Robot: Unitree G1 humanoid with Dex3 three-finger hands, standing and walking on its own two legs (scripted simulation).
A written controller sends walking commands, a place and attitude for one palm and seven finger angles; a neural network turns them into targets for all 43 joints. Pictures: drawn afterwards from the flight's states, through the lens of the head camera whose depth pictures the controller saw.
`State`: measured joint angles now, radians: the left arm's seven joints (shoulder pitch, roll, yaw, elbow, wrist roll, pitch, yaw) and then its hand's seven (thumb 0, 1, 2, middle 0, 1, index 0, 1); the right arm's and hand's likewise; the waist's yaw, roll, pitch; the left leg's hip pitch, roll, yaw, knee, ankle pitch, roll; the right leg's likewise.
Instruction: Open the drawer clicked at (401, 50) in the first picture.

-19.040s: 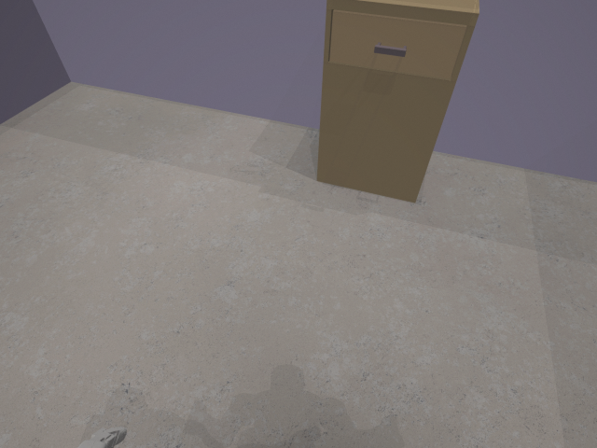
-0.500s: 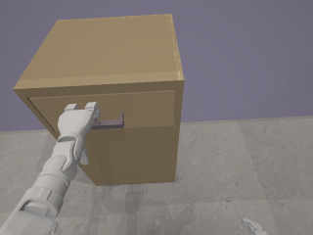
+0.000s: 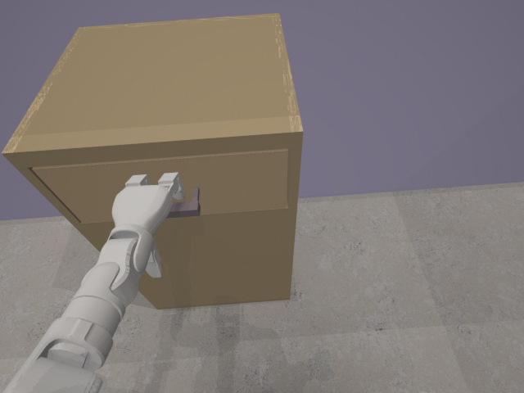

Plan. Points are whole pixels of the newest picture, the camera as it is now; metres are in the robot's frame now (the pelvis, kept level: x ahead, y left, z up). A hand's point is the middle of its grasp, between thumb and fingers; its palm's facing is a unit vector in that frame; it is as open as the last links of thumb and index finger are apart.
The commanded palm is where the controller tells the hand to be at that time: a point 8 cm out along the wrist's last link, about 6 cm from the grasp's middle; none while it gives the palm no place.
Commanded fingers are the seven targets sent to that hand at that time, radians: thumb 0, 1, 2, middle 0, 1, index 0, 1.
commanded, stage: re-aim the fingers above the handle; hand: left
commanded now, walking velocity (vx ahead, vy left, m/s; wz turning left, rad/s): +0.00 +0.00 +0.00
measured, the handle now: (171, 202) +0.46 +0.21 -0.03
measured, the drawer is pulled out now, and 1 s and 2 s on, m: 0.00 0.00 0.00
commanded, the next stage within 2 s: lower the fingers behind the handle in 0.12 s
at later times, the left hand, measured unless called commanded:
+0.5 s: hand (146, 234) +0.37 +0.22 +0.00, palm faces -0.09 -0.07 -0.99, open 13.8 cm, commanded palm +0.35 +0.24 +0.07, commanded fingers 0.00 -0.50 0.30 -0.30 -1.20 -0.30 -1.20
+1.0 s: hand (145, 232) +0.38 +0.24 -0.02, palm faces -0.03 -0.04 -1.00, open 13.8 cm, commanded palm +0.35 +0.23 +0.03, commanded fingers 0.00 -0.50 0.30 -0.30 -1.20 -0.30 -1.20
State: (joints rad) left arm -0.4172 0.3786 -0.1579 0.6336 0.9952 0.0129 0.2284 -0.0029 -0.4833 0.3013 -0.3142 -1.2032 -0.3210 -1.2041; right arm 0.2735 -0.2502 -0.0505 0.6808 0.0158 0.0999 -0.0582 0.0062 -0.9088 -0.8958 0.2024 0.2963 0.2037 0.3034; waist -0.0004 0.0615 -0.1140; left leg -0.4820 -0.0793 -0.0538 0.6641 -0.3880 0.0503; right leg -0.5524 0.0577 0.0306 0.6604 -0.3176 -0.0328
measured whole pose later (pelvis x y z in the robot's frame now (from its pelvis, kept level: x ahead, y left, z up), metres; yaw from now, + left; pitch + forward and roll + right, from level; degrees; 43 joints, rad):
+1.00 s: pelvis -0.02 +0.00 -0.02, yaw -1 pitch +16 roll +0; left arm -0.46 0.40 -0.04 0.81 1.09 -0.07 0.39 0.00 -0.48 0.30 -0.31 -1.21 -0.31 -1.21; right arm 0.29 -0.24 -0.05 0.69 0.00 0.10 -0.04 0.00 -0.91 -0.90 0.20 0.30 0.20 0.30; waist -0.02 0.04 -0.16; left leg -0.65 -0.07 -0.03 0.81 -0.43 0.05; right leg -0.71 0.07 0.04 0.78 -0.34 -0.03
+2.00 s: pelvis -0.05 +0.00 -0.03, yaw -1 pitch +18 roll +0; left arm -0.61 0.42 -0.07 0.94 1.06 -0.01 0.44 0.00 -0.49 0.30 -0.31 -1.20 -0.26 -1.37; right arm 0.29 -0.25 -0.03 0.68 0.02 0.09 -0.04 0.00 -0.91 -0.90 0.20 0.30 0.20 0.30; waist -0.03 0.04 -0.17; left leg -0.80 -0.07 -0.03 0.90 -0.43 0.04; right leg -0.86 0.07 0.03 0.87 -0.33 -0.04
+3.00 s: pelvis +0.00 +0.00 +0.00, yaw +0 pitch +12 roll +0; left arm -0.40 0.37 -0.15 0.57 1.05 0.03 0.33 0.00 -0.49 0.30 -0.32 -1.20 -0.32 -1.20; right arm 0.18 -0.25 -0.06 0.68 0.01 0.09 -0.04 0.00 -0.91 -0.90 0.20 0.30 0.20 0.30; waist 0.04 0.07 -0.11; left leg -0.48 -0.08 -0.06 0.68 -0.40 0.04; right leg -0.55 0.05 0.02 0.68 -0.33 -0.04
